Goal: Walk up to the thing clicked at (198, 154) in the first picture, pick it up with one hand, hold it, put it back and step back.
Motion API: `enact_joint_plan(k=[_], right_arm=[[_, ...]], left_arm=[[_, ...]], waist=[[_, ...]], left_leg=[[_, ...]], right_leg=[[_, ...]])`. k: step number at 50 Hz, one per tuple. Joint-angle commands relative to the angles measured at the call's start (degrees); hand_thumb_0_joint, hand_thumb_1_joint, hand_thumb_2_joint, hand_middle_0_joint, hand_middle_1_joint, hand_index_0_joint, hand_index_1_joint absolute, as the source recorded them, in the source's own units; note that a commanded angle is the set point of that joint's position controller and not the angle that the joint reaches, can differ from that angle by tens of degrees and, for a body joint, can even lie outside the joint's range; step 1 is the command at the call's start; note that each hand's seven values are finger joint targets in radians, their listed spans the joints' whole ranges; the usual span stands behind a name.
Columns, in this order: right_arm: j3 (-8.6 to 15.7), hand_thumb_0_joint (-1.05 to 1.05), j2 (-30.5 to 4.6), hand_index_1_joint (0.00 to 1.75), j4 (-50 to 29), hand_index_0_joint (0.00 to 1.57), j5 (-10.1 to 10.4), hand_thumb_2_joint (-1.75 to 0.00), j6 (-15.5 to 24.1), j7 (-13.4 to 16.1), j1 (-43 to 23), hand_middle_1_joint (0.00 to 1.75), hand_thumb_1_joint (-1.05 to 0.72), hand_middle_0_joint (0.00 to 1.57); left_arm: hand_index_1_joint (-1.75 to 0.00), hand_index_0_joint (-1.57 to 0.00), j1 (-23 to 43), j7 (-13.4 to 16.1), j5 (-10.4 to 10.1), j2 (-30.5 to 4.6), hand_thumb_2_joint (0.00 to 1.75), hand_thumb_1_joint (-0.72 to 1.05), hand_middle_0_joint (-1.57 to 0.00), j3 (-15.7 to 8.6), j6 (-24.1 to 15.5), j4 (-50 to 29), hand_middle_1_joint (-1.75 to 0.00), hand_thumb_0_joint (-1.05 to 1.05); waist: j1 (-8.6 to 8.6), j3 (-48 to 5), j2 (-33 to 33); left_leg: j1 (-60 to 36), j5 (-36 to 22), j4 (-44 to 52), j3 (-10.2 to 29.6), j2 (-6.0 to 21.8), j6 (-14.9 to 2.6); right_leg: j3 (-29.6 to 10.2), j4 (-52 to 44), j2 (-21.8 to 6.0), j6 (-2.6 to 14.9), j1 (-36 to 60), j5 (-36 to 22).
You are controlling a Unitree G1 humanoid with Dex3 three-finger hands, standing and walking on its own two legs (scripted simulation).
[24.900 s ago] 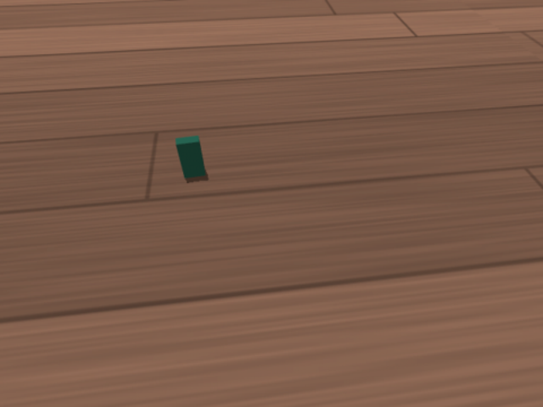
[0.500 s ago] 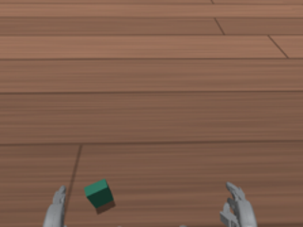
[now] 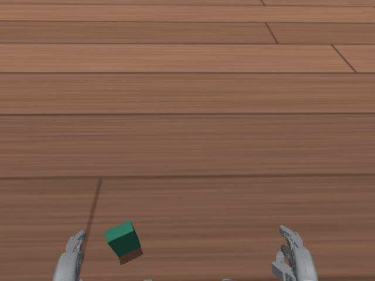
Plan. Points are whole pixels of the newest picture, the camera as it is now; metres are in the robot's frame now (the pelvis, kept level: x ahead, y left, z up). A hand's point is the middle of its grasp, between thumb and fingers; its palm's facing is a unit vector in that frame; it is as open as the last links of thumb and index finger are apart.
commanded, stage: stand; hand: left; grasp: from the side
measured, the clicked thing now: (124, 239) +0.40 +0.27 -0.61
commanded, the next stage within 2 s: none
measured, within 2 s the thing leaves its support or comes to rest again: neither
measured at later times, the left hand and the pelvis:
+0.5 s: hand out of the picture +0.08 +0.26 -0.11, palm faces -0.01 -0.93 -0.36, open 7.6 cm; pelvis +0.00 +0.01 +0.03, yaw +0 degrees
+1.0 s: hand out of the picture +0.04 +0.26 -0.10, palm faces -0.02 -0.93 -0.36, open 7.4 cm; pelvis -0.01 +0.01 +0.05, yaw -1 degrees
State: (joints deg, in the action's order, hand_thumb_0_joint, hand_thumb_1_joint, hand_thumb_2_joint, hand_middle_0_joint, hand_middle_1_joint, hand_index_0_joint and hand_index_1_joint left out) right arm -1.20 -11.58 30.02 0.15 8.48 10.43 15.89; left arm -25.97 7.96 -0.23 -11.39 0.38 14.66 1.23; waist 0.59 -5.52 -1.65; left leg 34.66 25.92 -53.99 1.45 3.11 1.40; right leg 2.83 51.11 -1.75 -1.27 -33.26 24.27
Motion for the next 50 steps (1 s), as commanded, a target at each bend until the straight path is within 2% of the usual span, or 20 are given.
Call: enact_joint_plan(k=[1, 3, 5, 6, 7, 9, 11, 13, 15, 17, 18, 20, 21, 26, 29, 32, 40, 45, 49, 50], right_arm=[[2.5, 0.00, -6.5, 0.30, -9.1, 0.20, -0.1, -0.90, 3.2, 0.7, -4.2, 0.30, -0.90, 0.20], [2.6, 0.00, -6.6, 0.30, -9.0, 0.20, -0.1, -0.90, 3.2, 0.8, -4.2, 0.30, -0.90, 0.20], [2.7, 0.00, -6.7, 0.30, -9.0, 0.20, -0.1, -0.90, 3.2, 0.9, -4.0, 0.30, -0.90, 0.20], [5.2, 0.00, -15.8, 0.30, 3.1, 0.20, -6.4, -0.90, -1.5, -2.5, -6.6, 0.30, -0.90, 0.20], [5.7, 0.00, -15.3, 0.30, 5.5, 0.20, -7.1, -0.90, -3.4, -4.6, -4.9, 0.30, -0.90, 0.20], [5.8, 0.00, -14.6, 0.30, 6.1, 0.20, -5.1, -0.90, -4.7, -6.7, -6.2, 0.30, -0.90, 0.20], [5.5, 0.00, -14.1, 0.30, 7.6, 0.20, -3.7, -0.90, -4.7, -8.4, -6.3, 0.30, -0.90, 0.20], [6.0, 0.00, -14.5, 0.30, 9.4, 0.20, -3.2, -0.90, -4.8, -9.2, -6.8, 0.30, -0.90, 0.20], [6.0, 0.00, -14.5, 0.30, 11.7, 0.20, -3.3, -0.90, -5.5, -9.6, -7.4, 0.30, -0.90, 0.20], [6.0, 0.00, -14.6, 0.30, 13.8, 0.20, -3.3, -0.90, -5.8, -9.6, -6.7, 0.30, -0.90, 0.20], [6.0, 0.00, -14.7, 0.30, 14.8, 0.20, -3.2, -0.90, -5.9, -9.7, -6.8, 0.30, -0.90, 0.20], [5.9, 0.00, -15.3, 0.30, 16.6, 0.20, -3.1, -0.90, -6.1, -9.7, -7.3, 0.30, -0.90, 0.20], [5.9, 0.00, -15.4, 0.30, 17.4, 0.20, -3.0, -0.90, -6.1, -9.7, -7.1, 0.30, -0.90, 0.20], [5.4, 0.00, -16.9, 0.30, 21.8, 0.20, -2.5, -0.90, -6.8, -9.3, -7.7, 0.30, -0.90, 0.20], [5.1, 0.00, -17.0, 0.30, 24.4, 0.20, -2.1, -0.90, -6.7, -9.1, -6.2, 0.30, -0.90, 0.20], [4.9, 0.00, -17.5, 0.30, 26.5, 0.20, -1.9, -0.90, -6.7, -9.0, -6.8, 0.30, -0.90, 0.20], [4.8, 0.00, -17.9, 0.30, 29.4, 0.20, -1.8, -0.90, -7.5, -9.4, -8.7, 0.30, -0.90, 0.20], [4.7, 0.00, -17.6, 0.30, 30.5, 0.20, -1.7, -0.90, -7.3, -9.6, -9.2, 0.30, -0.90, 0.20], [4.7, 0.00, -17.5, 0.30, 31.1, 0.20, -1.6, -0.90, -7.7, -10.0, -9.2, 0.30, -0.90, 0.20], [4.7, 0.00, -17.5, 0.30, 31.3, 0.20, -1.6, -0.90, -7.7, -10.0, -8.8, 0.30, -0.90, 0.20]], left_arm=[[-0.30, -0.20, 1.8, 0.5, 0.5, -5.7, 0.77, 0.16, -0.20, -3.2, -3.1, -10.9, -0.30, 0.00], [-0.30, -0.20, 2.4, 0.5, 0.5, -5.9, 0.90, 0.32, -0.20, -3.3, -3.2, -11.9, -0.30, 0.00], [-0.30, -0.20, 1.9, 0.5, 0.6, -5.6, 0.90, 0.48, -0.20, -2.9, -3.0, -11.2, -0.30, 0.00], [-0.30, -0.20, 10.4, -2.4, 5.6, -14.2, 0.90, 0.56, -0.20, -5.5, -9.5, 8.9, -0.30, 0.00], [-0.30, -0.20, 8.6, -3.9, 6.1, -14.6, 0.90, 0.64, -0.20, -6.0, -11.9, 14.3, -0.30, 0.00], [-0.30, -0.20, 9.3, -5.4, 4.8, -15.5, 0.90, 0.80, -0.20, -5.2, -14.6, 18.6, -0.30, 0.00], [-0.30, -0.20, 12.1, -6.4, 3.7, -14.8, 0.90, 0.90, -0.20, -4.7, -15.4, 22.7, -0.30, 0.00], [-0.30, -0.20, 12.2, -6.6, 3.0, -15.4, 0.90, 0.90, -0.20, -4.5, -16.0, 27.3, -0.30, 0.00], [-0.30, -0.20, 13.5, -6.5, 3.1, -16.2, 0.90, 0.90, -0.20, -4.4, -16.5, 31.9, -0.30, 0.00], [-0.30, -0.20, 15.2, -6.4, 2.9, -16.8, 0.90, 0.90, -0.20, -4.4, -16.9, 35.2, -0.30, 0.00], [-0.30, -0.20, 15.3, -6.3, 2.9, -16.5, 0.90, 0.90, -0.20, -4.3, -17.1, 36.9, -0.30, 0.00], [-0.30, -0.20, 15.0, -6.2, 2.5, -16.6, 0.90, 0.90, -0.20, -4.1, -17.0, 40.1, -0.30, 0.00], [-0.30, -0.20, 15.1, -6.2, 2.2, -16.5, 0.90, 0.90, -0.20, -4.1, -17.0, 41.7, -0.30, 0.00], [-0.30, -0.20, 15.6, -6.0, 1.9, -17.0, 0.90, 0.90, -0.20, -3.4, -16.4, 48.5, -0.30, 0.00], [-0.30, -0.20, 16.2, -6.0, 1.8, -17.9, 0.90, 0.90, -0.20, -3.3, -16.5, 51.6, -0.30, 0.00], [-0.30, -0.20, 16.5, -5.9, 1.5, -18.0, 0.90, 0.90, -0.20, -2.8, -16.3, 54.2, -0.30, 0.00], [-0.30, -0.20, 18.1, -6.2, 1.8, -18.6, 0.90, 0.90, -0.20, -2.5, -15.9, 58.9, -0.30, 0.00], [-0.30, -0.20, 18.8, -6.3, 1.8, -18.9, 0.90, 0.90, -0.20, -2.6, -16.3, 60.2, -0.30, 0.00], [-0.30, -0.20, 19.3, -6.4, 1.9, -19.1, 0.90, 0.90, -0.20, -2.4, -16.4, 60.7, -0.30, 0.00], [-0.30, -0.20, 19.7, -6.4, 1.7, -19.6, 0.90, 0.90, -0.20, -2.5, -16.4, 60.6, -0.30, 0.00]], waist=[[0.44, -5.4, 0.8], [0.14, -5.4, -0.6], [0.62, -6.4, 0.9], [-1.41, 1.5, 4.9], [-1.19, -1.5, 5.2], [-1.23, 0.8, 2.6], [-1.27, 0.5, 1.6], [-1.61, -0.6, 1.4], [-1.40, 1.9, 2.4], [-0.64, 2.6, 1.5], [-0.83, 2.1, 1.3], [-1.40, 3.5, -0.4], [-1.25, 1.8, -0.4], [-1.56, 4.9, -0.5], [-0.86, 3.8, 0.7], [-1.30, 4.5, 0.5], [-1.21, 9.6, 1.3], [-0.98, 8.5, 2.1], [-0.74, 10.1, 3.2], [-0.44, 8.9, 2.7]], left_leg=[[-3.0, -7.3, 8.8, -1.8, -2.5, -1.62], [-3.1, -7.4, 9.0, -1.9, -2.5, -1.47], [-3.9, -10.0, 8.6, -1.8, -2.4, -1.52], [-6.9, -17.8, 10.1, 1.3, -0.2, -3.11], [-9.2, -16.5, 9.7, 0.1, 0.1, -4.61], [-9.0, -10.3, 12.7, 2.6, -0.4, -5.47], [-11.3, -8.1, 15.2, 2.7, -0.4, -5.27], [-13.6, -11.5, 16.4, 2.9, -0.1, -4.90], [-12.9, -9.1, 17.9, 2.3, -0.6, -4.51], [-16.0, -10.5, 19.8, 2.2, -0.3, -4.36], [-16.2, -12.9, 20.0, 2.5, -0.2, -4.21], [-16.8, -12.3, 23.6, 3.5, 0.6, -4.02], [-19.0, -16.8, 24.0, 3.7, 1.1, -4.07], [-19.2, -14.6, 30.6, 4.7, 2.0, -3.37], [-23.8, -21.3, 31.1, 3.4, 1.9, -2.87], [-25.4, -24.5, 32.5, 3.4, 2.3, -2.72], [-23.0, -10.3, 38.7, 3.9, 2.4, -2.18], [-24.9, -11.7, 38.8, 3.4, 2.6, -2.14], [-25.1, -10.2, 37.7, 2.6, 2.0, -2.18], [-25.7, -10.5, 38.0, 2.7, 2.3, -2.18]], right_leg=[[0.9, -8.9, 2.2, 1.19, 3.1, -6.1], [0.9, -8.7, 2.1, 1.32, 3.1, -6.3], [1.1, -8.4, 2.3, 1.25, 3.7, -8.7], [-4.6, -9.6, -2.5, 5.06, 9.6, -13.5], [-5.8, -9.5, -3.4, 6.24, 10.2, -13.7], [-7.3, -11.2, -3.7, 6.65, 9.4, -7.9], [-6.8, -12.2, -3.5, 5.71, 8.9, -5.4], [-5.9, -13.3, -3.4, 4.84, 11.0, -9.8], [-6.7, -16.7, -4.1, 4.40, 12.3, -7.8], [-7.1, -18.1, -4.4, 4.21, 12.1, -8.6], [-6.5, -18.5, -4.4, 4.01, 14.4, -11.5], [-5.6, -19.6, -3.8, 3.43, 15.7, -11.6], [-5.3, -19.1, -3.9, 3.23, 17.6, -15.3], [-5.0, -24.2, -4.1, 2.62, 22.2, -14.3], [-5.6, -26.0, -5.0, 2.62, 23.8, -19.1], [-5.4, -27.4, -5.2, 2.29, 25.0, -20.6], [-5.3, -32.0, -4.7, 1.55, 23.9, -10.1], [-6.2, -33.5, -5.4, 1.58, 23.8, -11.0], [-7.2, -36.0, -5.6, 1.49, 21.3, -4.9], [-7.5, -35.9, -5.9, 1.71, 21.7, -5.8]])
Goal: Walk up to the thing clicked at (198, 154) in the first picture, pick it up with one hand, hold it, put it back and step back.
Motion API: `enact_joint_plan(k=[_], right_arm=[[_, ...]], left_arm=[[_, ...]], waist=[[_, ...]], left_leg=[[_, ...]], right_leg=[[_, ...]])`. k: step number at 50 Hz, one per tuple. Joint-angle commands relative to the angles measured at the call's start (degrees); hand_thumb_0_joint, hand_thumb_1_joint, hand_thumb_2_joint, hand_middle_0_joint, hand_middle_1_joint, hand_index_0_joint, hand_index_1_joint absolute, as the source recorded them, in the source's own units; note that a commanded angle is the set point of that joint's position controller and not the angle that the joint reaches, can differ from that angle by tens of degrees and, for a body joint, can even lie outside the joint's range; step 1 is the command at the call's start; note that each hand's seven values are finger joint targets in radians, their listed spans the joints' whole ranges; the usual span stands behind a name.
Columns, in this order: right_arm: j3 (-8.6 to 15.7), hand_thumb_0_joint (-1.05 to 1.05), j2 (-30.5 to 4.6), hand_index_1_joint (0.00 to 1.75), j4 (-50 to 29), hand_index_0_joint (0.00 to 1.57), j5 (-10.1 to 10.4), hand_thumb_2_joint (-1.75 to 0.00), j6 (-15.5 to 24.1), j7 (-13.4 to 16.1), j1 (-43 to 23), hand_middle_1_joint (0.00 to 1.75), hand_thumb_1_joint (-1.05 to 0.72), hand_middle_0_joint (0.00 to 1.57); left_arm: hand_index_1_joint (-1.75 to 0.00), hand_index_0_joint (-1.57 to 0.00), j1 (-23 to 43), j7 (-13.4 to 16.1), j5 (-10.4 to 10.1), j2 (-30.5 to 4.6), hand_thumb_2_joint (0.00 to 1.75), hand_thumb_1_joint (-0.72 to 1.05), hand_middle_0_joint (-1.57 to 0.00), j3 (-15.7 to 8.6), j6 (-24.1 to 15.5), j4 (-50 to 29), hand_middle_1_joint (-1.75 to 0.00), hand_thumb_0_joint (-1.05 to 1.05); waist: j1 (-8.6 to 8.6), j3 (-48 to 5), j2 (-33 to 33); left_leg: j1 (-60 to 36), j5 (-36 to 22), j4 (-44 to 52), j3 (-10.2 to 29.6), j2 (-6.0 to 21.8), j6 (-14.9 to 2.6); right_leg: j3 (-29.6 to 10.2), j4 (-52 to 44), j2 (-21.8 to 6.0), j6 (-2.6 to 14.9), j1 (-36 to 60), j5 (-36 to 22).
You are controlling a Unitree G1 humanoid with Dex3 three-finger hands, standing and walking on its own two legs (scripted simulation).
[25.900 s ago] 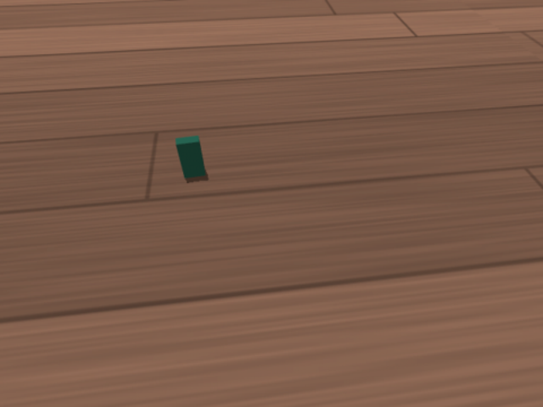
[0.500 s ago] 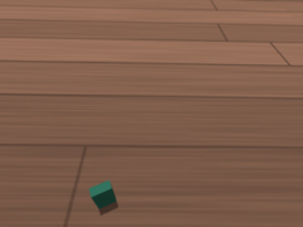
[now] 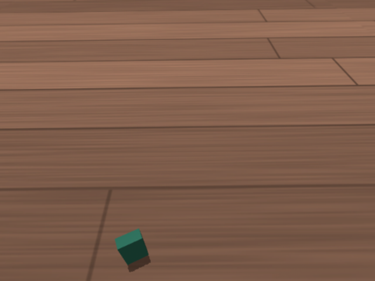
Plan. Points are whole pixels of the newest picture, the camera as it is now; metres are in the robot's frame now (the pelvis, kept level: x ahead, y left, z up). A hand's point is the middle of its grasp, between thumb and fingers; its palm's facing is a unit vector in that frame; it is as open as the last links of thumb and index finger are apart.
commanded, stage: stand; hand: left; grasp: from the side
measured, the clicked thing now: (133, 247) +0.41 +0.26 -0.66
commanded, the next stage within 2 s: step back in 1.36 s
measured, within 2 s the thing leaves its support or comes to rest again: neither
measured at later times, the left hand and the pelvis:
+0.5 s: hand out of the picture +0.07 +0.24 -0.16, palm faces -0.03 -0.94 -0.34, open 7.4 cm; pelvis +0.01 -0.01 +0.00, yaw -1 degrees
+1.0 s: hand out of the picture +0.11 +0.24 -0.15, palm faces -0.03 -0.94 -0.35, open 7.4 cm; pelvis +0.03 -0.01 +0.00, yaw -1 degrees
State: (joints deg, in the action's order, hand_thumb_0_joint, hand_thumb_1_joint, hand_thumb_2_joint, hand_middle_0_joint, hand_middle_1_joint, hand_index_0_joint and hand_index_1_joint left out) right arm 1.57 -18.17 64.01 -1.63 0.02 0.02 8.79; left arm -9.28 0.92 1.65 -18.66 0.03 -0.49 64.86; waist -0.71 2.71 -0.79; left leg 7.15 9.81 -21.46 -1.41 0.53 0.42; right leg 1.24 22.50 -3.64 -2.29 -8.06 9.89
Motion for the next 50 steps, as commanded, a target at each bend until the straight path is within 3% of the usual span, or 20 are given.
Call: enact_joint_plan(k=[1, 3, 11, 16, 23, 29, 40, 44, 50], right_arm=[[1.9, 0.00, -11.3, 0.30, -2.5, 0.20, 0.3, -0.90, 0.8, 0.4, -1.7, 0.30, -0.90, 0.20], [1.8, 0.00, -11.2, 0.30, -2.6, 0.20, 0.2, -0.90, 0.9, 0.4, -2.4, 0.30, -0.90, 0.20], [1.4, 0.00, -11.9, 0.30, -1.9, 0.20, 0.3, -0.90, 1.0, 0.4, -2.5, 0.30, -0.90, 0.20], [1.2, 0.00, -11.8, 0.30, -1.6, 0.20, 0.5, -0.90, 1.2, 0.5, -2.1, 0.30, -0.90, 0.20], [1.1, 0.00, -12.7, 0.30, -1.2, 0.20, 0.6, -0.90, 1.2, 0.7, -2.5, 0.30, -0.90, 0.20], [0.9, 0.00, -12.5, 0.30, -1.3, 0.20, 0.7, -0.90, 1.3, 0.7, -3.0, 0.30, -0.90, 0.20], [0.9, 0.00, -12.4, 0.30, -1.0, 0.20, 0.6, -0.90, 1.3, 0.7, -3.7, 0.30, -0.90, 0.20], [0.9, 0.00, -12.7, 0.30, -1.1, 0.20, 0.6, -0.90, 1.3, 0.8, -4.2, 0.30, -0.90, 0.20], [1.0, 0.00, -12.7, 0.30, -1.1, 0.20, 0.7, -0.90, 1.5, 0.7, -4.3, 0.30, -0.90, 0.20]], left_arm=[[-0.30, -0.20, 3.1, 0.6, -0.1, -12.4, 0.90, 0.90, -0.20, -2.1, -1.3, -3.1, -0.30, 0.00], [-0.30, -0.20, 3.0, 0.6, -0.2, -12.3, 0.90, 0.90, -0.20, -2.2, -1.4, -2.8, -0.30, 0.00], [-0.30, -0.20, 2.7, 0.1, -0.4, -12.1, 0.90, 0.90, -0.20, -2.1, -1.0, -1.9, -0.30, 0.00], [-0.30, -0.20, 3.6, 0.3, -0.5, -12.2, 0.90, 0.90, -0.20, -2.2, -1.3, -2.0, -0.30, 0.00], [-0.30, -0.20, 3.5, 0.1, -0.8, -12.0, 0.90, 0.90, -0.20, -2.1, -1.1, -1.6, -0.30, 0.00], [-0.30, -0.20, 4.3, 0.1, -0.9, -12.1, 0.90, 0.90, -0.20, -2.3, -1.3, -1.8, -0.30, 0.00], [-0.30, -0.20, 5.3, 0.0, -0.9, -12.2, 0.90, 0.90, -0.20, -2.6, -1.3, -2.0, -0.30, 0.00], [-0.30, -0.20, 5.7, 0.0, -0.9, -12.1, 0.90, 0.90, -0.20, -2.6, -1.1, -2.2, -0.30, 0.00], [-0.30, -0.20, 5.8, 0.0, -1.0, -12.4, 0.90, 0.90, -0.20, -2.7, -1.4, -2.4, -0.30, 0.00]], waist=[[0.86, 1.1, 1.3], [0.59, -0.8, 0.6], [0.29, 0.7, 0.0], [0.70, -1.6, 1.0], [0.79, -1.1, 0.6], [0.85, -2.9, 0.9], [0.89, -3.3, 1.0], [0.91, -2.5, 0.3], [1.08, -4.5, 1.3]], left_leg=[[2.6, 6.1, 5.6, 5.7, 4.8, -1.19], [1.6, 4.5, 5.5, 5.6, 5.3, -1.34], [3.4, 8.1, 6.7, 6.1, 5.6, -1.27], [1.1, 0.6, 5.6, 5.3, 5.9, -1.22], [0.2, -0.4, 6.2, 5.0, 6.3, -0.99], [-1.5, -4.7, 5.5, 4.5, 6.8, -1.04], [-2.5, -6.8, 6.1, 4.2, 7.1, -0.52], [-1.5, -4.0, 6.6, 4.0, 7.0, -0.46], [-3.7, -8.5, 5.7, 3.8, 7.5, -0.56]], right_leg=[[-5.8, -7.4, -3.7, 2.60, -3.3, 8.7], [-5.7, -6.6, -3.9, 2.80, -2.0, 5.0], [-5.3, -6.2, -3.3, 2.78, -2.7, 7.3], [-5.7, -6.0, -3.7, 2.90, -0.6, 1.1], [-5.5, -6.2, -3.5, 2.85, -0.4, -0.9], [-5.6, -5.7, -4.0, 2.76, 1.4, -7.2], [-5.2, -5.9, -3.9, 2.53, 1.8, -8.5], [-5.4, -6.4, -3.8, 2.62, 1.5, -6.6], [-5.4, -5.5, -4.1, 2.78, 2.5, -10.9]])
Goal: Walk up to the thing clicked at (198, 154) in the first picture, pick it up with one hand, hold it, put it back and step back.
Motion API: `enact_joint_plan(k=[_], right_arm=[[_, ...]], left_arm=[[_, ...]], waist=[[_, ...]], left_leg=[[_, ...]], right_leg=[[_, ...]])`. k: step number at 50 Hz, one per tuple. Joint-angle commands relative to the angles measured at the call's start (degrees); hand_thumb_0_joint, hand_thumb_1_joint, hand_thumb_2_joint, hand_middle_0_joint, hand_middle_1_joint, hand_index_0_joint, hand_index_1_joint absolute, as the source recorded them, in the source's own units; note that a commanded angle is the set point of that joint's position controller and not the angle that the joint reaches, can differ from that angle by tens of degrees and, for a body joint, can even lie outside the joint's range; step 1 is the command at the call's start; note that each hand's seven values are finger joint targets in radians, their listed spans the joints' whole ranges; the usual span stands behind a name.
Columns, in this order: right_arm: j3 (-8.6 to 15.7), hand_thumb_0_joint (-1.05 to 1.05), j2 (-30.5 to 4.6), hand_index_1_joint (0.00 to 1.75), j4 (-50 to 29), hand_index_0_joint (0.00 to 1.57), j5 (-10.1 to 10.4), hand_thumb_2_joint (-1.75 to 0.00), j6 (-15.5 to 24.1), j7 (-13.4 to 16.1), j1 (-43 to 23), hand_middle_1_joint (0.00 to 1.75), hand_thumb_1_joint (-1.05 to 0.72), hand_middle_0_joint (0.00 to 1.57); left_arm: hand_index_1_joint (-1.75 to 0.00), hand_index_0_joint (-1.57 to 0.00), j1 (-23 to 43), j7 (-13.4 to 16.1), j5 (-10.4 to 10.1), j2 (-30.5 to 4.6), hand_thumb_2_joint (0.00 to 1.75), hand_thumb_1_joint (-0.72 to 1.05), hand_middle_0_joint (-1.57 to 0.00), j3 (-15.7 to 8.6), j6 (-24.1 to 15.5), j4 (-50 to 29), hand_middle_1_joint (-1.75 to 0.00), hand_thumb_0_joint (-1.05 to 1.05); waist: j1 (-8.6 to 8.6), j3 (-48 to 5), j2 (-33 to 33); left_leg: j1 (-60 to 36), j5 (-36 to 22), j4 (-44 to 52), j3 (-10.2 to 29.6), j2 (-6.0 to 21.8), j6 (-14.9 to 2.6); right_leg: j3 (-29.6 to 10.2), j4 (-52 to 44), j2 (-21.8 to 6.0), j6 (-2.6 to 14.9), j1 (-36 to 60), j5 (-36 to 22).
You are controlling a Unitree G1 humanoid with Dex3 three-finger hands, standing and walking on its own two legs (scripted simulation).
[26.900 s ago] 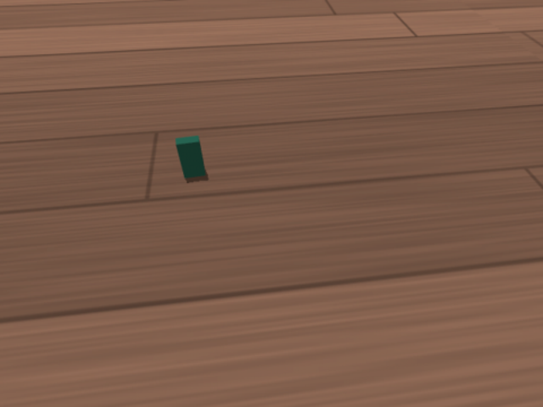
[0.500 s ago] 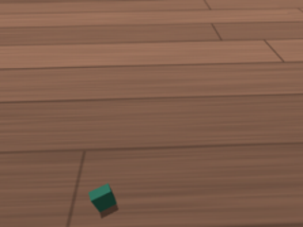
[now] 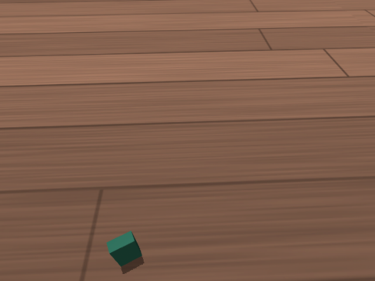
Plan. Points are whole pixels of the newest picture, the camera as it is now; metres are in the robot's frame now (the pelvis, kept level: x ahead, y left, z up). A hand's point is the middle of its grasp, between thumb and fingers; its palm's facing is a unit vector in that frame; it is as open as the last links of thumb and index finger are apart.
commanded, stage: stand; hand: left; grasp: from the side
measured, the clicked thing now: (125, 249) +0.38 +0.28 -0.67
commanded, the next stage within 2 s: step back in 0.36 s
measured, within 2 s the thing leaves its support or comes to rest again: neither
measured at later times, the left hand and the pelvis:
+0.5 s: hand out of the picture +0.07 +0.26 -0.16, palm faces +0.01 -0.93 -0.37, open 7.4 cm; pelvis -0.02 +0.00 -0.01, yaw +0 degrees
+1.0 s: hand out of the picture +0.02 +0.29 -0.18, palm faces -0.10 -0.92 -0.37, open 7.4 cm; pelvis -0.11 +0.03 -0.03, yaw -5 degrees
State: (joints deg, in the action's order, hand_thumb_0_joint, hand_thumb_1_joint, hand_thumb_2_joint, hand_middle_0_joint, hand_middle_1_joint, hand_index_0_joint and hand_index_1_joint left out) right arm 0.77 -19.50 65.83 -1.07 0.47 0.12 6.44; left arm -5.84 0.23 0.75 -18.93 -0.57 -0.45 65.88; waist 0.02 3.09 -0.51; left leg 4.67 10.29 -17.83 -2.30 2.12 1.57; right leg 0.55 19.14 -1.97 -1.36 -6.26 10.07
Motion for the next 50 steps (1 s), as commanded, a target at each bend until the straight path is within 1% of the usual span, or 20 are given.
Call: enact_joint_plan(k=[1, 17, 18, 21, 24, 27, 28, 29, 30, 31, 32, 33, 34, 35, 37, 38, 41, 44, 48, 50], right_arm=[[1.9, 0.00, -11.5, 0.30, -3.1, 0.20, 0.1, -0.90, 0.9, 0.6, -2.1, 0.30, -0.90, 0.20], [1.8, 0.00, -11.4, 0.30, -3.4, 0.20, 0.1, -0.90, 0.9, 0.4, -2.2, 0.30, -0.90, 0.20], [3.3, 0.00, -15.4, 0.30, -4.6, 0.20, 0.7, -0.90, -0.1, 0.2, -3.8, 0.30, -0.90, 0.20], [3.7, 0.00, -14.0, 0.30, -6.7, 0.20, 1.5, -0.90, -0.9, 0.1, -1.3, 0.30, -0.90, 0.20], [4.1, 0.00, -13.1, 0.30, -8.4, 0.20, 1.4, -0.90, -1.8, 0.0, -0.4, 0.30, -0.90, 0.20], [4.8, 0.00, -12.5, 0.30, -9.9, 0.20, 1.0, -0.90, -3.0, -0.4, 2.6, 0.30, -0.90, 0.20], [4.9, 0.00, -12.1, 0.30, -10.4, 0.20, 1.0, -0.90, -3.1, -0.7, 4.2, 0.30, -0.90, 0.20], [5.1, 0.00, -12.3, 0.30, -10.6, 0.20, 1.1, -0.90, -3.0, -0.8, 5.9, 0.30, -0.90, 0.20], [5.4, 0.00, -12.7, 0.30, -10.5, 0.20, 0.9, -0.90, -2.7, -0.7, 7.4, 0.30, -0.90, 0.20], [5.6, 0.00, -14.2, 0.30, -10.9, 0.20, 0.5, -0.90, -2.2, -0.5, 6.8, 0.30, -0.90, 0.20], [6.5, 0.00, -18.1, 0.30, -11.9, 0.20, -0.4, -0.90, -1.7, -0.4, 4.9, 0.30, -0.90, 0.20], [6.9, 0.00, -20.7, 0.30, -12.6, 0.20, -0.9, -0.90, -1.1, -0.2, 4.7, 0.30, -0.90, 0.20], [7.5, 0.00, -22.5, 0.30, -14.0, 0.20, -1.1, -0.90, -0.9, 0.0, 4.6, 0.30, -0.90, 0.20], [7.3, 0.00, -21.2, 0.30, -14.9, 0.20, -0.8, -0.90, -0.8, 0.5, 2.3, 0.30, -0.90, 0.20], [6.3, 0.00, -17.5, 0.30, -16.6, 0.20, -1.1, -0.90, -0.5, 1.2, -2.1, 0.30, -0.90, 0.20], [5.9, 0.00, -16.5, 0.30, -17.2, 0.20, -0.8, -0.90, -0.4, 1.5, -1.7, 0.30, -0.90, 0.20], [6.2, 0.00, -15.3, 0.30, -17.8, 0.20, -0.5, -0.90, -0.4, 1.9, 2.3, 0.30, -0.90, 0.20], [6.4, 0.00, -16.4, 0.30, -18.3, 0.20, -0.5, -0.90, -0.5, 2.1, 4.7, 0.30, -0.90, 0.20], [6.3, 0.00, -17.6, 0.30, -19.8, 0.20, -0.5, -0.90, -0.9, 1.8, 2.9, 0.30, -0.90, 0.20], [6.3, 0.00, -18.2, 0.30, -20.3, 0.20, 0.0, -0.90, -1.5, 1.5, 0.7, 0.30, -0.90, 0.20]], left_arm=[[-0.30, -0.20, 2.2, 0.7, 0.0, -12.0, 0.90, 0.90, -0.20, -2.0, -1.3, -3.5, -0.30, 0.00], [-0.30, -0.20, 2.0, 0.5, -0.2, -12.7, 0.90, 0.90, -0.20, -2.2, -1.3, -3.9, -0.30, 0.00], [-0.30, -0.20, 1.8, 0.6, -1.3, -16.7, 0.90, 0.90, -0.20, -4.5, -0.7, -5.4, -0.30, 0.00], [-0.30, -0.20, 1.1, 1.0, -1.3, -16.1, 0.90, 0.90, -0.20, -4.9, -0.2, -8.2, -0.30, 0.00], [-0.30, -0.20, 2.7, 1.0, -0.9, -17.5, 0.90, 0.90, -0.20, -5.5, 0.5, -11.1, -0.30, 0.00], [-0.30, -0.20, 6.0, 1.1, 0.3, -19.3, 0.90, 0.90, -0.20, -5.9, 1.3, -14.7, -0.30, 0.00], [-0.30, -0.20, 7.3, 1.0, 0.8, -19.0, 0.90, 0.90, -0.20, -5.9, 1.5, -15.8, -0.30, 0.00], [-0.30, -0.20, 8.3, 1.1, 0.8, -18.9, 0.90, 0.90, -0.20, -5.9, 1.6, -16.7, -0.30, 0.00], [-0.30, -0.20, 9.4, 1.1, 0.8, -17.9, 0.90, 0.90, -0.20, -5.5, 1.9, -17.4, -0.30, 0.00], [-0.30, -0.20, 8.4, 1.1, 0.2, -15.9, 0.90, 0.90, -0.20, -5.1, 2.3, -17.7, -0.30, 0.00], [-0.30, -0.20, 6.9, 1.2, -0.4, -13.1, 0.90, 0.90, -0.20, -4.5, 2.7, -18.2, -0.30, 0.00], [-0.30, -0.20, 5.4, 1.7, -0.2, -12.4, 0.90, 0.90, -0.20, -4.7, 3.2, -18.2, -0.30, 0.00], [-0.30, -0.20, 4.1, 2.2, 0.0, -12.7, 0.90, 0.90, -0.20, -4.7, 3.3, -18.0, -0.30, 0.00], [-0.30, -0.20, 3.9, 2.5, 0.2, -13.4, 0.90, 0.90, -0.20, -4.9, 3.5, -17.3, -0.30, 0.00], [-0.30, -0.20, -0.1, 2.3, -0.8, -13.7, 0.90, 0.90, -0.20, -4.7, 3.6, -16.5, -0.30, 0.00], [-0.30, -0.20, -1.8, 2.2, -0.8, -13.6, 0.90, 0.90, -0.20, -4.9, 3.5, -16.7, -0.30, 0.00], [-0.30, -0.20, -1.3, 1.8, 0.1, -13.7, 0.90, 0.90, -0.20, -5.6, 3.0, -18.5, -0.30, 0.00], [-0.30, -0.20, 0.7, 1.4, 0.1, -13.3, 0.90, 0.90, -0.20, -6.0, 2.7, -20.6, -0.30, 0.00], [-0.30, -0.20, -3.3, 0.8, 0.3, -12.6, 0.90, 0.90, -0.20, -6.3, 2.2, -19.9, -0.30, 0.00], [-0.30, -0.20, -7.7, 0.6, 0.7, -12.1, 0.90, 0.90, -0.20, -6.5, 2.0, -17.8, -0.30, 0.00]], waist=[[0.33, -4.3, 0.6], [0.21, -3.4, 0.4], [-0.08, 1.7, 1.2], [0.89, -5.2, 2.2], [0.89, -7.7, 5.9], [1.65, -6.9, 12.3], [2.41, -6.5, 13.3], [3.07, -6.6, 13.0], [3.78, -6.5, 11.7], [3.20, -4.9, 4.5], [2.19, -3.9, -7.3], [1.51, -4.0, -9.1], [2.34, -5.9, -10.4], [1.95, -5.5, -8.6], [-1.22, -5.2, -7.3], [-1.85, -6.0, -8.0], [0.46, -7.8, -6.0], [2.43, -6.2, -6.7], [1.51, -7.8, -9.0], [-0.83, -8.0, -9.0]], left_leg=[[-0.9, -8.5, 2.3, 4.7, 5.8, -1.64], [0.1, -5.4, 3.3, 4.7, 5.8, -1.66], [3.5, -14.1, -3.3, 5.6, 5.1, -3.42], [3.3, -16.4, -9.2, 3.9, 4.2, -4.31], [4.6, -8.4, -17.7, 2.1, -0.1, -3.76], [5.4, 13.4, -28.7, 2.0, -3.9, -4.09], [6.3, 16.9, -29.2, 3.1, -3.7, -4.61], [6.4, 15.0, -26.9, 3.5, -3.3, -4.89], [5.9, 7.6, -21.3, 3.5, -2.3, -5.09], [8.3, -5.0, -11.8, 7.4, 2.0, -5.76], [7.3, -17.4, -4.0, 18.9, 10.6, -8.19], [5.2, -27.9, -3.3, 24.7, 16.0, -12.68], [6.1, -30.6, -3.4, 28.1, 18.7, -14.19], [7.3, -28.1, -3.4, 26.5, 18.4, -15.06], [3.5, -30.1, -8.0, 16.3, 11.7, -11.99], [1.5, -30.4, -9.4, 15.1, 11.2, -12.09], [-5.0, -32.3, -11.0, 16.0, 13.2, -15.44], [-4.6, -31.4, -11.4, 16.2, 14.5, -16.52], [0.2, -21.8, -12.4, 13.9, 12.5, -14.22], [6.3, -16.6, -14.2, 13.8, 12.6, -12.48]], right_leg=[[-4.3, -2.3, -5.5, 1.80, 0.2, -10.4], [-4.8, -2.8, -5.5, 2.23, -0.4, -7.6], [-5.9, 1.8, -5.0, 2.68, -4.9, -18.4], [-5.8, 5.0, -5.9, 5.26, -3.0, -22.1], [-10.8, 3.9, -10.3, 9.74, -5.9, -21.0], [-14.6, 3.2, -16.2, 14.63, -12.8, -17.8], [-14.0, 4.5, -16.3, 14.81, -13.4, -16.7], [-12.6, 6.8, -15.2, 13.67, -13.1, -16.7], [-10.5, 10.6, -12.8, 11.37, -13.0, -15.0], [-6.6, 17.1, -7.0, 7.90, -12.6, -8.7], [-3.6, 27.7, 2.6, 4.41, -17.1, 2.8], [-6.7, 36.3, 7.6, 3.64, -20.8, 23.3], [-11.4, 42.4, 8.5, 3.24, -21.0, 27.3], [-13.4, 47.7, 8.2, 3.64, -21.1, 25.5], [-13.7, 51.1, 7.9, 3.12, -24.6, 19.9], [-12.7, 51.5, 7.5, 2.67, -25.1, 18.2], [-11.0, 48.4, 6.6, 0.47, -25.2, 19.5], [-9.3, 39.8, 5.0, -0.29, -23.2, 20.7], [-3.7, 24.1, 3.7, 0.72, -14.3, 16.8], [-1.4, 12.9, 3.6, 1.97, -6.4, 8.9]])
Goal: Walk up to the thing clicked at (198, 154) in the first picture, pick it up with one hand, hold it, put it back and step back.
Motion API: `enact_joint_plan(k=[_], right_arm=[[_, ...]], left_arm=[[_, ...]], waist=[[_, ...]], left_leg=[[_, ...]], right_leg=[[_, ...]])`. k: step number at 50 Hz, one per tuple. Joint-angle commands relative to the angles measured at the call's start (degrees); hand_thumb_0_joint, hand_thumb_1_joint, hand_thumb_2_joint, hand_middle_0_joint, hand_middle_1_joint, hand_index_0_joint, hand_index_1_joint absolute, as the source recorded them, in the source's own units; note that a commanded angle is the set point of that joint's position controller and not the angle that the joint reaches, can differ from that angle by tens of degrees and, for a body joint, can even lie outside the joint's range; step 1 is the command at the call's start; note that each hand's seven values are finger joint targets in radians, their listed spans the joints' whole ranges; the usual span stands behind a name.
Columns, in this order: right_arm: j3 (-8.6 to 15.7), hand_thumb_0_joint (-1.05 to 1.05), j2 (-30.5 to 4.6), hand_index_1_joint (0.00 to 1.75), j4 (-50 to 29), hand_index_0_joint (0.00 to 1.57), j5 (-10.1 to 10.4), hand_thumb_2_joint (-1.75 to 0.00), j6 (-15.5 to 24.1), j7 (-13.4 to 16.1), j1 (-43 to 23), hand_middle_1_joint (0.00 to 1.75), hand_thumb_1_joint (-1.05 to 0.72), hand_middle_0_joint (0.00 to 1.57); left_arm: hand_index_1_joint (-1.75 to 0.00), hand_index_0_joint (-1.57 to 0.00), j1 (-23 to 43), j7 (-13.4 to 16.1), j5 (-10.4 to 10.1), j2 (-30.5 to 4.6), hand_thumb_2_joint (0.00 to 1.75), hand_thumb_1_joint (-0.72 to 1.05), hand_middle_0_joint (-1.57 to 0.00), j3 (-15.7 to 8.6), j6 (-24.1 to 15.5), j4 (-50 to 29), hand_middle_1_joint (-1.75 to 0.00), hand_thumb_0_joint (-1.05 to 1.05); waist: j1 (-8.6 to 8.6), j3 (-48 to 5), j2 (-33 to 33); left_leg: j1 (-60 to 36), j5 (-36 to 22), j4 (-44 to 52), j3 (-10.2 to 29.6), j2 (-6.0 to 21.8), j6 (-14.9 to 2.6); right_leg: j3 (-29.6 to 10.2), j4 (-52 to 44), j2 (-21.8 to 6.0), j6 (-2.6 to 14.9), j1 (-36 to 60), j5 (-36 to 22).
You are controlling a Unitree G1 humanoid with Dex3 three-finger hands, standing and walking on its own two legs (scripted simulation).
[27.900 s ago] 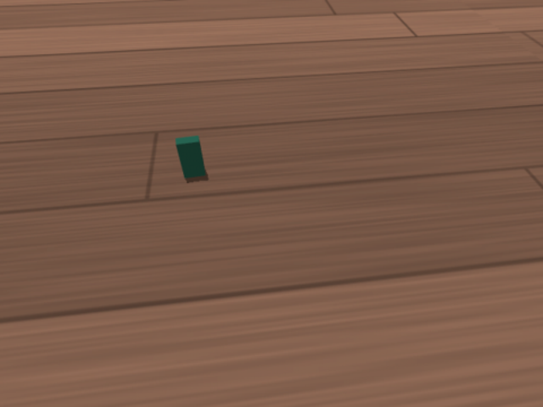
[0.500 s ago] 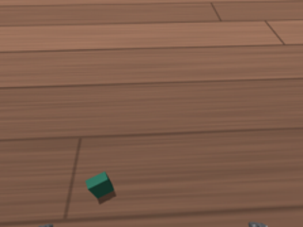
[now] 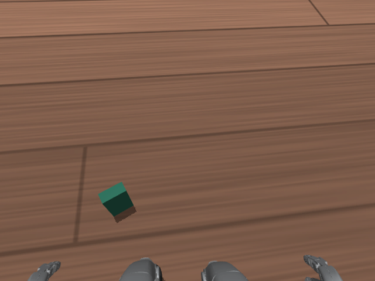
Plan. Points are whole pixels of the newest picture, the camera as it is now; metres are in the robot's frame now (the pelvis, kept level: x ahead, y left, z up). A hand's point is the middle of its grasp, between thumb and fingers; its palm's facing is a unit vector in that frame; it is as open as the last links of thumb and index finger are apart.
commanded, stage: step back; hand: left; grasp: from the side
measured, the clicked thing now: (117, 200) +0.47 +0.29 -0.64
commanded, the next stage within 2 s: none
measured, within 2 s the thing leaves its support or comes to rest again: neither
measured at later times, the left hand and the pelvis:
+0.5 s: hand out of the picture -0.02 +0.27 -0.15, palm faces +0.06 -0.93 -0.36, open 7.4 cm; pelvis -0.13 +0.00 +0.00, yaw +4 degrees
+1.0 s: hand out of the picture -0.22 +0.22 -0.13, palm faces +0.02 -0.91 -0.42, open 7.4 cm; pelvis -0.29 -0.05 +0.01, yaw +1 degrees
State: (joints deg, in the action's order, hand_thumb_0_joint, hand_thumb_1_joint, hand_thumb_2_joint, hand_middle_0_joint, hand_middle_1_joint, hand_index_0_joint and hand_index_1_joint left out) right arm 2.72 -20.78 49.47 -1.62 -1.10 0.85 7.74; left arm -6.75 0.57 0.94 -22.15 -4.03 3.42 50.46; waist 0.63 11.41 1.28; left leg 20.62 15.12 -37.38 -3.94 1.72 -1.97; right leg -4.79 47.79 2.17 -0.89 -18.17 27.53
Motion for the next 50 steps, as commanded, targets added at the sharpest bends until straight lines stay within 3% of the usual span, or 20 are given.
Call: enact_joint_plan(k=[1, 2, 3, 4, 6, 8, 15, 18, 19, 20, 21, 25, 33, 39, 40, 41, 42, 43, 46, 50], right_arm=[[3.8, 0.00, -16.0, 0.30, -4.0, 0.20, 0.9, -0.90, -0.2, 0.6, -1.7, 0.30, -0.90, 0.20], [3.2, 0.00, -14.1, 0.30, -4.0, 0.20, 1.2, -0.90, -0.3, 0.4, -0.6, 0.30, -0.90, 0.20], [2.7, 0.00, -11.3, 0.30, -5.1, 0.20, 1.6, -0.90, -0.3, 0.4, -2.3, 0.30, -0.90, 0.20], [3.4, 0.00, -12.3, 0.30, -4.4, 0.20, 1.3, -0.90, -0.8, 1.2, -3.5, 0.30, -0.90, 0.20], [3.4, 0.00, -13.2, 0.30, -2.3, 0.20, 1.9, -0.90, -1.0, 1.0, 1.6, 0.30, -0.90, 0.20], [2.8, 0.00, -12.7, 0.30, -1.5, 0.20, 2.1, -0.90, -0.4, 1.3, 3.5, 0.30, -0.90, 0.20], [2.1, 0.00, -11.4, 0.30, -3.3, 0.20, 1.1, -0.90, 0.5, 1.1, 3.4, 0.30, -0.90, 0.20], [3.0, 0.00, -11.3, 0.30, -1.6, 0.20, 0.3, -0.90, 1.2, 0.7, 8.1, 0.30, -0.90, 0.20], [4.0, 0.00, -14.2, 0.30, -2.3, 0.20, -0.7, -0.90, 1.4, 0.6, 7.1, 0.30, -0.90, 0.20], [5.4, 0.00, -21.2, 0.30, -3.6, 0.20, -0.8, -0.90, 1.2, 0.1, 4.6, 0.30, -0.90, 0.20], [6.0, 0.00, -23.0, 0.30, -4.3, 0.20, -0.6, -0.90, 1.3, 0.1, 4.2, 0.30, -0.90, 0.20], [3.8, 0.00, -15.5, 0.30, -5.0, 0.20, -0.3, -0.90, 1.7, 1.2, -1.6, 0.30, -0.90, 0.20], [4.5, 0.00, -15.0, 0.30, -5.8, 0.20, 0.0, -0.90, 1.1, 1.4, 2.9, 0.30, -0.90, 0.20], [4.8, 0.00, -17.5, 0.30, -7.6, 0.20, 0.0, -0.90, -0.6, 0.5, -2.0, 0.30, -0.90, 0.20], [4.3, 0.00, -16.0, 0.30, -7.6, 0.20, 0.4, -0.90, -0.8, 0.3, -1.6, 0.30, -0.90, 0.20], [3.5, 0.00, -12.5, 0.30, -8.2, 0.20, 0.9, -0.90, -0.9, 0.2, -1.2, 0.30, -0.90, 0.20], [3.7, 0.00, -11.4, 0.30, -9.0, 0.20, 1.1, -0.90, -0.8, 1.3, -4.3, 0.30, -0.90, 0.20], [4.4, 0.00, -14.1, 0.30, -8.1, 0.20, 0.9, -0.90, -1.2, 1.6, -3.9, 0.30, -0.90, 0.20], [3.6, 0.00, -12.8, 0.30, -4.2, 0.20, 1.5, -0.90, -0.7, 1.3, 3.7, 0.30, -0.90, 0.20], [2.8, 0.00, -12.2, 0.30, -3.9, 0.20, 1.0, -0.90, -0.2, 1.4, 4.7, 0.30, -0.90, 0.20]], left_arm=[[-0.30, -0.20, -8.8, 0.4, 0.9, -9.3, 0.90, 0.90, -0.20, -3.3, -2.2, -1.5, -0.30, 0.00], [-0.30, -0.20, -8.5, 0.4, 1.4, -12.0, 0.90, 0.90, -0.20, -4.1, -2.6, -2.3, -0.30, 0.00], [-0.30, -0.20, -6.3, 0.1, 1.0, -17.1, 0.90, 0.90, -0.20, -5.2, -2.6, -3.9, -0.30, 0.00], [-0.30, -0.20, -2.8, 0.1, 1.4, -20.1, 0.90, 0.90, -0.20, -5.7, -2.8, -5.9, -0.30, 0.00], [-0.30, -0.20, 2.5, 0.6, 0.3, -14.3, 0.90, 0.90, -0.20, -4.3, -3.1, -8.0, -0.30, 0.00], [-0.30, -0.20, 4.1, 0.9, 0.8, -12.8, 0.90, 0.90, -0.20, -4.1, -2.9, -8.8, -0.30, 0.00], [-0.30, -0.20, -2.6, 1.3, 0.8, -11.9, 0.90, 0.90, -0.20, -3.7, -1.9, -10.1, -0.30, 0.00], [-0.30, -0.20, -0.4, 0.7, 0.0, -12.4, 0.90, 0.90, -0.20, -3.2, -0.9, -11.1, -0.30, 0.00], [-0.30, -0.20, -2.4, 0.5, 0.0, -10.4, 0.90, 0.90, -0.20, -2.5, -0.6, -11.5, -0.30, 0.00], [-0.30, -0.20, 0.6, 0.6, -0.4, -9.1, 0.90, 0.90, -0.20, -2.2, -0.8, -12.7, -0.30, 0.00], [-0.30, -0.20, 4.0, 1.6, 0.4, -11.3, 0.90, 0.90, -0.20, -3.6, -0.9, -12.2, -0.30, 0.00], [-0.30, -0.20, -3.2, 1.3, -0.6, -10.5, 0.90, 0.90, -0.20, -3.8, -0.6, -8.4, -0.30, 0.00], [-0.30, -0.20, -3.1, 0.8, 0.1, -9.8, 0.90, 0.90, -0.20, -3.6, -1.1, -8.8, -0.30, 0.00], [-0.30, -0.20, -13.6, -0.5, 0.4, -9.5, 0.90, 0.90, -0.20, -4.1, -1.6, -3.2, -0.30, 0.00], [-0.30, -0.20, -14.5, -0.5, 1.2, -10.9, 0.90, 0.90, -0.20, -4.5, -1.9, -2.9, -0.30, 0.00], [-0.30, -0.20, -13.3, -0.5, 2.1, -14.2, 0.90, 0.90, -0.20, -5.5, -2.1, -3.9, -0.30, 0.00], [-0.30, -0.20, -7.8, -0.5, 1.8, -21.5, 0.90, 0.90, -0.20, -6.9, -1.7, -6.6, -0.30, 0.00], [-0.30, -0.20, -3.4, -0.3, 2.0, -21.3, 0.90, 0.90, -0.20, -6.4, -2.1, -8.8, -0.30, 0.00], [-0.30, -0.20, 4.9, 0.6, 1.7, -13.4, 0.90, 0.90, -0.20, -4.5, -2.4, -10.0, -0.30, 0.00], [-0.30, -0.20, -1.1, 1.1, 1.8, -11.7, 0.90, 0.90, -0.20, -4.3, -2.3, -10.1, -0.30, 0.00]], waist=[[-2.59, -16.4, -9.2], [-2.22, -16.0, -2.6], [-2.66, -12.4, 10.5], [-3.69, -9.9, 13.7], [-0.11, -9.4, 4.3], [0.68, -10.0, 6.9], [-2.97, -14.4, 10.2], [0.00, -15.9, 6.4], [-1.06, -15.7, 0.5], [0.14, -14.2, -15.6], [3.13, -13.2, -15.2], [-2.58, -10.6, -7.8], [1.76, -14.2, -9.8], [-2.85, -16.9, -12.9], [-3.32, -16.7, -9.7], [-3.00, -13.2, 1.5], [-5.24, -9.6, 16.2], [-3.83, -5.6, 14.0], [1.66, -5.8, 6.7], [-2.61, -10.3, 8.5]], left_leg=[[-5.0, -17.1, 3.8, 14.6, 11.9, -6.68], [1.1, -9.2, 0.2, 12.4, 7.9, -3.29], [8.2, 8.4, -10.3, 6.6, -4.1, 0.76], [5.0, 22.3, -24.5, 9.3, -6.9, 1.82], [4.8, 16.4, -32.0, 14.9, -7.7, 1.68], [5.8, 13.6, -32.6, 12.4, -8.7, 2.48], [3.3, 13.9, -5.9, 6.5, -4.0, 2.71], [-7.7, -4.8, 13.8, 4.6, -3.1, 1.13], [-13.3, -9.0, 15.0, 13.8, 3.5, -0.96], [-11.8, -18.3, 17.9, 31.1, 16.9, -8.25], [-4.9, -20.3, 18.9, 36.8, 21.8, -14.71], [-8.3, -29.4, 12.7, 19.2, 13.0, -10.11], [-18.2, -27.7, 10.0, 17.0, 13.3, -12.47], [-4.5, -9.4, 8.9, 15.4, 11.1, -7.01], [0.6, -3.4, 6.1, 14.5, 8.5, -4.03], [11.3, 8.5, -3.1, 12.8, 0.5, -0.38], [10.4, 19.7, -18.6, 8.5, -7.7, 2.36], [7.2, 19.2, -28.8, 14.2, -5.6, 3.01], [6.7, 10.1, -32.0, 13.6, -9.3, 2.53], [10.8, 13.5, -25.6, 10.9, -7.9, 4.02]], right_leg=[[3.3, -20.0, -0.9, 2.48, 10.0, -14.2], [-5.2, -23.2, -5.5, 4.66, 12.6, -16.1], [-21.4, -28.2, -16.6, 12.02, 7.6, -17.6], [-28.5, -30.0, -25.0, 19.32, -2.4, -22.4], [-17.5, -26.1, -18.6, 16.02, -0.8, -31.3], [-10.2, -23.1, -14.8, 13.39, 1.7, -36.1], [-9.0, -16.8, -15.3, 12.97, 14.7, -41.7], [-6.0, -11.3, -12.3, 8.77, 9.3, -34.3], [-4.6, -7.9, -8.8, 5.78, 0.2, -24.0], [2.8, 1.5, 2.0, 2.28, -9.3, -0.6], [-3.5, 13.1, 3.0, 1.58, -6.6, 10.3], [-7.7, 26.3, 4.4, 1.98, -11.2, 1.5], [-3.3, 10.6, 1.6, -1.65, -9.4, 2.8], [5.3, -19.9, -0.7, 1.98, 10.3, -9.4], [2.3, -21.6, -2.0, 3.19, 12.6, -10.2], [-13.7, -26.7, -10.9, 6.09, 12.4, -2.9], [-26.9, -33.6, -24.3, 15.35, -3.5, -1.3], [-30.1, -35.5, -27.4, 18.15, -12.3, -1.8], [-7.9, -26.5, -14.6, 9.99, -7.0, -18.5], [-7.0, -22.3, -15.7, 12.21, 9.1, -26.5]])
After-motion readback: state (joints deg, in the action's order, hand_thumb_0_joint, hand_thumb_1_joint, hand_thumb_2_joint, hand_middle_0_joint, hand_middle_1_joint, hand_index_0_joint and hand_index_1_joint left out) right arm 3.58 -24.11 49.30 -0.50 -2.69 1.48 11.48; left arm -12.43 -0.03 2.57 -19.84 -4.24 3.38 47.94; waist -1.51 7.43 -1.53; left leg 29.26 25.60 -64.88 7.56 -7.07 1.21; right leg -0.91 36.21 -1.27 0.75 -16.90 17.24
